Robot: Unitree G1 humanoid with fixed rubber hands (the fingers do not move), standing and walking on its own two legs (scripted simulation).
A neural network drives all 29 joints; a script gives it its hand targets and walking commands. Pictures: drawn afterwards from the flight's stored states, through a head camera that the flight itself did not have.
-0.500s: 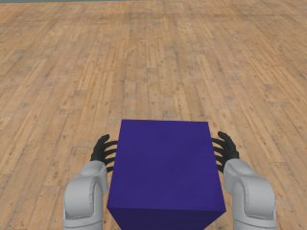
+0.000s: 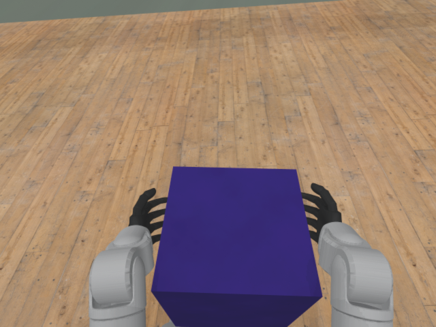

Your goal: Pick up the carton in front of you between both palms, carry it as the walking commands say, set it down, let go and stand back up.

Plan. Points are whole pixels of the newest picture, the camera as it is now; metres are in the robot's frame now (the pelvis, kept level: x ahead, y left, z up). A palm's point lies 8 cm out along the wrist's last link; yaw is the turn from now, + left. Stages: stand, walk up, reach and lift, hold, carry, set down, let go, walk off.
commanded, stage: carry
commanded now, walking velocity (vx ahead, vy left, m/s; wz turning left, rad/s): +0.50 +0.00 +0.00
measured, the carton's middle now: (231, 253) +0.27 +0.00 +0.01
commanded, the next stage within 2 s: none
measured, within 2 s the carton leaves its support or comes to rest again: neither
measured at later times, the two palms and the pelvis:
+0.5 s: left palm (172, 114) +0.61 +0.15 +0.07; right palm (291, 111) +0.59 -0.15 +0.07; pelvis +0.34 +0.02 +0.00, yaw -4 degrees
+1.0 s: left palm (193, 52) +0.93 +0.12 +0.08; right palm (283, 46) +0.94 -0.18 +0.08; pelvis +0.67 -0.03 -0.01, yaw +0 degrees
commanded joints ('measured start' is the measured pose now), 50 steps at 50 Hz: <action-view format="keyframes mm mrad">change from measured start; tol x32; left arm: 1 -409 -888 -680 -30 -390 20 -272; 50 -431 -862 -696 -70 -395 8 -274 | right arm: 1 -352 864 697 10 379 15 239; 50 -375 883 708 10 377 14 238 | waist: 1 11 -122 -163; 8 -2 -199 -183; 11 -22 291 -434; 27 -27 185 -142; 33 17 -317 -312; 50 17 -162 -142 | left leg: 1 -76 -45 59 -112 28 8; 9 574 -154 177 -427 28 63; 12 1014 326 -594 -534 132 322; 28 738 96 47 -584 257 112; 30 664 79 111 -323 381 67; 34 9 -60 -83 430 -403 30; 50 109 -62 107 -281 29 26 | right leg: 1 265 -210 99 -9 537 -49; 8 256 -195 -4 288 925 6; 12 -566 23 172 1187 -248 81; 30 -118 3 -32 182 138 62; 33 352 -443 697 30 67 -142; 50 199 -233 58 19 484 -34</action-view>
